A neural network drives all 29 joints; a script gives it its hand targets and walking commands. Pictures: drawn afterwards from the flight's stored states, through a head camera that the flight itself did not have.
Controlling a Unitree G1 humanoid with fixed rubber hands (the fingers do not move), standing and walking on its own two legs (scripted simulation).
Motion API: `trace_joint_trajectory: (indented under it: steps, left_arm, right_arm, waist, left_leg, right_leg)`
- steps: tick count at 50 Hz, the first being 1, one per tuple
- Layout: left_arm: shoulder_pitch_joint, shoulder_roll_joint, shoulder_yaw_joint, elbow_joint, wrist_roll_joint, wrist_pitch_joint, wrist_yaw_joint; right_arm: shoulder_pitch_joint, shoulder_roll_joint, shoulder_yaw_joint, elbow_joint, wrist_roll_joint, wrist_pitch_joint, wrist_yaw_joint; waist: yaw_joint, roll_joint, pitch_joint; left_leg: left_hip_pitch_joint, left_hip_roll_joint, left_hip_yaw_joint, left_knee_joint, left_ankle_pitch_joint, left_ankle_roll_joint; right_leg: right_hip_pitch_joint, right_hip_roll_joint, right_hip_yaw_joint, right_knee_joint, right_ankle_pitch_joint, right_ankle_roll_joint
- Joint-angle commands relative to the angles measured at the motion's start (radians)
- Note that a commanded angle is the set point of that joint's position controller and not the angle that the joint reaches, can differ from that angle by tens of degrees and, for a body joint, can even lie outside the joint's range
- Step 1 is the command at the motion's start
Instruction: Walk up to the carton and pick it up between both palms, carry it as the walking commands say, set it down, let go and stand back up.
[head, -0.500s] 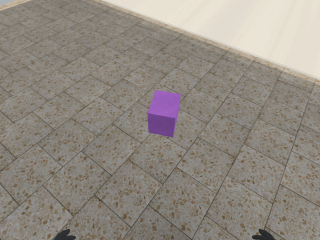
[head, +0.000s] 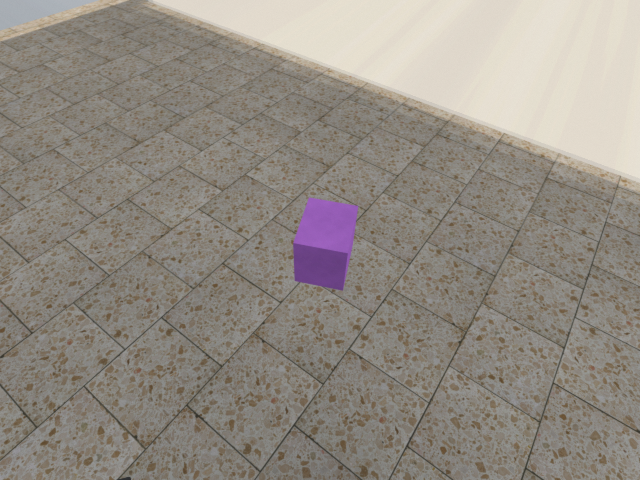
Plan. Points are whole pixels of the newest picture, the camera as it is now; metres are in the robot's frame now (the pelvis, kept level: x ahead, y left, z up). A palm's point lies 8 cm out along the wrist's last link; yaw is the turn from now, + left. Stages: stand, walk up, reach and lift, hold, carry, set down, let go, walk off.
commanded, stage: stand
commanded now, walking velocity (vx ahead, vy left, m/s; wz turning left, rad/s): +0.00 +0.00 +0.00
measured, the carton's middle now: (325, 244) +1.01 -0.01 -0.66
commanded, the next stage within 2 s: walk up in 1.46 s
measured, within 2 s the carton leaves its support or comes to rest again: neither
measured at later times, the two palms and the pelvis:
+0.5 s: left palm out of the picture +0.07 +0.29 -0.12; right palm out of the picture +0.07 -0.29 -0.11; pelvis -0.01 +0.00 +0.00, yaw +0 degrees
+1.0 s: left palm out of the picture +0.08 +0.29 -0.12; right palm out of the picture +0.08 -0.29 -0.11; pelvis +0.00 +0.01 +0.00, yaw +0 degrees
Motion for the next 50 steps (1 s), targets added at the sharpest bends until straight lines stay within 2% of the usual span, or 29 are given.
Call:
trace_joint_trajectory:
  steps: [1, 2, 6, 9, 12, 14, 16, 17, 20, 21, 22, 24, 25, 28, 29, 30, 32, 34, 35, 37, 38, 39, 40, 41, 43, 44, 47, 49, 50]
  left_arm:
    - [-0.039, 0.22, 0.043, -0.057, 0.004, -0.021, 0.011]
    - [-0.026, 0.228, 0.047, -0.048, -0.002, -0.025, 0.01]
    - [-0.034, 0.219, 0.043, -0.042, -0.001, -0.023, 0.012]
    - [-0.038, 0.227, 0.042, -0.039, 0.003, -0.024, 0.01]
    - [-0.018, 0.218, 0.035, -0.04, 0.0, -0.019, 0.011]
    - [-0.033, 0.224, 0.038, -0.042, -0.001, -0.024, 0.012]
    - [-0.04, 0.228, 0.04, -0.035, 0.005, -0.024, 0.013]
    - [-0.035, 0.23, 0.036, -0.041, 0.0, -0.022, 0.012]
    - [-0.026, 0.224, 0.039, -0.041, 0.001, -0.021, 0.012]
    - [-0.046, 0.238, 0.039, -0.037, 0.001, -0.024, 0.013]
    - [-0.019, 0.215, 0.034, -0.031, 0.006, -0.024, 0.009]
    - [-0.034, 0.226, 0.036, -0.031, 0.004, -0.025, 0.006]
    - [-0.006, 0.232, 0.036, -0.026, -0.002, -0.021, 0.008]
    - [-0.027, 0.221, 0.033, -0.033, 0.003, -0.019, 0.011]
    - [-0.029, 0.231, 0.036, -0.029, -0.001, -0.02, 0.011]
    - [-0.028, 0.238, 0.038, -0.026, 0.004, -0.022, 0.012]
    - [-0.015, 0.229, 0.035, -0.03, 0.002, -0.018, 0.01]
    - [-0.033, 0.229, 0.035, -0.033, -0.001, -0.018, 0.009]
    - [-0.021, 0.222, 0.032, -0.029, 0.0, -0.021, 0.008]
    - [-0.026, 0.245, 0.04, -0.027, 0.003, -0.021, 0.011]
    - [-0.022, 0.239, 0.037, -0.023, -0.001, -0.017, 0.014]
    - [-0.029, 0.232, 0.035, -0.023, 0.005, -0.018, 0.012]
    - [-0.02, 0.226, 0.032, -0.026, 0.001, -0.019, 0.01]
    - [-0.011, 0.241, 0.034, -0.028, -0.001, -0.022, 0.009]
    - [-0.019, 0.23, 0.031, -0.03, -0.001, -0.02, 0.009]
    - [-0.013, 0.227, 0.034, -0.028, 0.0, -0.019, 0.01]
    - [-0.022, 0.242, 0.035, -0.031, 0.001, -0.018, 0.014]
    - [-0.02, 0.247, 0.039, -0.035, 0.001, -0.016, 0.014]
    - [-0.017, 0.237, 0.035, -0.035, 0.0, -0.015, 0.014]
  right_arm:
    - [-0.063, -0.213, -0.048, -0.067, 0.001, -0.023, -0.012]
    - [-0.037, -0.211, -0.039, -0.061, 0.002, -0.024, -0.013]
    - [-0.057, -0.217, -0.045, -0.064, 0.002, -0.02, -0.011]
    - [-0.059, -0.216, -0.046, -0.057, -0.004, -0.019, -0.012]
    - [-0.049, -0.232, -0.046, -0.054, 0.001, -0.024, -0.008]
    - [-0.04, -0.208, -0.038, -0.053, 0.001, -0.023, -0.007]
    - [-0.033, -0.22, -0.045, -0.045, -0.001, -0.019, -0.008]
    - [-0.026, -0.217, -0.046, -0.047, -0.002, -0.021, -0.013]
    - [-0.036, -0.213, -0.045, -0.046, -0.003, -0.018, -0.009]
    - [-0.044, -0.221, -0.049, -0.041, -0.004, -0.017, -0.005]
    - [-0.034, -0.238, -0.05, -0.04, -0.005, -0.015, -0.007]
    - [-0.029, -0.239, -0.052, -0.037, -0.004, -0.014, -0.007]
    - [-0.032, -0.227, -0.044, -0.035, -0.001, -0.014, -0.005]
    - [-0.027, -0.233, -0.046, -0.039, 0.002, -0.021, -0.009]
    - [-0.025, -0.235, -0.048, -0.035, -0.002, -0.019, -0.007]
    - [-0.037, -0.217, -0.044, -0.037, -0.005, -0.018, -0.007]
    - [-0.041, -0.23, -0.046, -0.049, 0.0, -0.019, -0.005]
    - [-0.027, -0.242, -0.047, -0.034, -0.001, -0.02, -0.01]
    - [-0.034, -0.235, -0.047, -0.036, -0.004, -0.023, -0.005]
    - [-0.03, -0.222, -0.043, -0.035, 0.0, -0.018, -0.004]
    - [-0.038, -0.241, -0.048, -0.037, 0.001, -0.019, -0.006]
    - [-0.036, -0.231, -0.048, -0.044, -0.004, -0.019, -0.007]
    - [-0.024, -0.248, -0.048, -0.033, 0.001, -0.02, -0.008]
    - [-0.019, -0.241, -0.047, -0.034, 0.001, -0.02, -0.007]
    - [-0.012, -0.235, -0.048, -0.035, 0.003, -0.02, -0.01]
    - [-0.042, -0.249, -0.049, -0.03, 0.003, -0.02, -0.008]
    - [-0.033, -0.235, -0.046, -0.03, 0.002, -0.021, -0.006]
    - [-0.027, -0.234, -0.047, -0.03, 0.002, -0.021, -0.006]
    - [-0.028, -0.236, -0.044, -0.03, 0.004, -0.023, -0.008]
  waist:
    - [-0.002, -0.004, -0.134]
    - [0.002, 0.027, -0.147]
    - [0.003, 0.027, -0.124]
    - [0.008, -0.009, -0.114]
    - [0.011, 0.042, -0.124]
    - [0.003, -0.015, -0.135]
    - [-0.005, 0.031, -0.112]
    - [-0.005, -0.008, -0.081]
    - [0.0, 0.021, -0.1]
    - [-0.001, -0.001, -0.095]
    - [0.007, 0.03, -0.097]
    - [-0.003, -0.004, -0.104]
    - [0.01, 0.032, -0.09]
    - [-0.007, 0.024, -0.102]
    - [-0.002, -0.01, -0.099]
    - [0.004, -0.006, -0.092]
    - [-0.003, 0.04, -0.115]
    - [-0.006, 0.008, -0.116]
    - [0.0, 0.024, -0.103]
    - [-0.005, 0.005, -0.12]
    - [0.001, 0.03, -0.128]
    - [-0.008, 0.019, -0.129]
    - [0.002, 0.024, -0.11]
    - [0.0, -0.006, -0.125]
    - [-0.005, 0.005, -0.114]
    - [0.008, 0.019, -0.146]
    - [0.003, -0.018, -0.122]
    - [-0.005, 0.015, -0.137]
    - [0.001, -0.002, -0.105]
  left_leg:
    - [0.051, 0.114, -0.079, -0.064, 0.265, 0.034]
    - [0.046, 0.114, -0.077, -0.063, 0.274, 0.036]
    - [0.03, 0.113, -0.077, -0.078, 0.246, 0.037]
    - [0.043, 0.119, -0.081, -0.092, 0.242, 0.043]
    - [0.049, 0.117, -0.076, -0.094, 0.238, 0.04]
    - [0.065, 0.122, -0.088, -0.093, 0.255, 0.038]
    - [0.05, 0.115, -0.081, -0.101, 0.239, 0.031]
    - [0.023, 0.119, -0.084, -0.106, 0.218, 0.035]
    - [0.029, 0.119, -0.086, -0.108, 0.181, 0.041]
    - [0.03, 0.118, -0.085, -0.111, 0.177, 0.039]
    - [0.03, 0.113, -0.079, -0.11, 0.158, 0.038]
    - [0.03, 0.117, -0.087, -0.117, 0.167, 0.035]
    - [0.016, 0.122, -0.086, -0.113, 0.184, 0.041]
    - [0.019, 0.118, -0.086, -0.116, 0.18, 0.037]
    - [0.024, 0.122, -0.092, -0.122, 0.188, 0.039]
    - [0.029, 0.12, -0.087, -0.122, 0.204, 0.038]
    - [0.034, 0.117, -0.08, -0.114, 0.196, 0.034]
    - [0.015, 0.119, -0.089, -0.116, 0.197, 0.036]
    - [0.014, 0.121, -0.087, -0.12, 0.177, 0.039]
    - [0.026, 0.13, -0.093, -0.123, 0.222, 0.041]
    - [0.032, 0.12, -0.086, -0.116, 0.229, 0.042]
    - [0.046, 0.122, -0.08, -0.111, 0.253, 0.036]
    - [0.019, 0.121, -0.091, -0.116, 0.239, 0.038]
    - [0.041, 0.123, -0.095, -0.119, 0.253, 0.038]
    - [0.042, 0.123, -0.082, -0.111, 0.268, 0.037]
    - [0.052, 0.122, -0.084, -0.107, 0.278, 0.033]
    - [0.038, 0.122, -0.088, -0.122, 0.272, 0.032]
    - [0.053, 0.119, -0.075, -0.108, 0.287, 0.029]
    - [0.04, 0.12, -0.082, -0.119, 0.303, 0.03]
  right_leg:
    - [0.025, -0.112, 0.069, -0.065, 0.279, -0.039]
    - [0.038, -0.114, 0.086, -0.075, 0.267, -0.04]
    - [0.032, -0.111, 0.076, -0.101, 0.243, -0.034]
    - [0.027, -0.118, 0.078, -0.095, 0.249, -0.036]
    - [0.032, -0.121, 0.079, -0.105, 0.236, -0.035]
    - [0.02, -0.111, 0.071, -0.099, 0.235, -0.035]
    - [0.008, -0.114, 0.079, -0.105, 0.218, -0.033]
    - [0.005, -0.111, 0.078, -0.107, 0.208, -0.028]
    - [0.004, -0.112, 0.082, -0.109, 0.166, -0.033]
    - [-0.004, -0.118, 0.085, -0.115, 0.148, -0.033]
    - [0.004, -0.114, 0.086, -0.118, 0.154, -0.035]
    - [0.008, -0.113, 0.08, -0.113, 0.149, -0.033]
    - [0.005, -0.113, 0.088, -0.121, 0.178, -0.033]
    - [0.017, -0.115, 0.082, -0.12, 0.192, -0.031]
    - [0.017, -0.116, 0.078, -0.109, 0.177, -0.031]
    - [0.001, -0.11, 0.082, -0.107, 0.177, -0.034]
    - [0.017, -0.117, 0.08, -0.117, 0.177, -0.032]
    - [0.027, -0.114, 0.076, -0.116, 0.191, -0.028]
    - [0.024, -0.119, 0.078, -0.116, 0.191, -0.029]
    - [0.032, -0.12, 0.073, -0.106, 0.2, -0.036]
    - [0.039, -0.12, 0.08, -0.112, 0.201, -0.033]
    - [0.025, -0.12, 0.076, -0.105, 0.207, -0.035]
    - [0.04, -0.122, 0.076, -0.114, 0.2, -0.033]
    - [0.037, -0.117, 0.07, -0.101, 0.214, -0.03]
    - [0.027, -0.123, 0.072, -0.104, 0.221, -0.03]
    - [0.042, -0.122, 0.067, -0.106, 0.234, -0.034]
    - [0.038, -0.122, 0.063, -0.109, 0.243, -0.026]
    - [0.055, -0.127, 0.071, -0.112, 0.269, -0.031]
    - [0.032, -0.122, 0.063, -0.114, 0.262, -0.029]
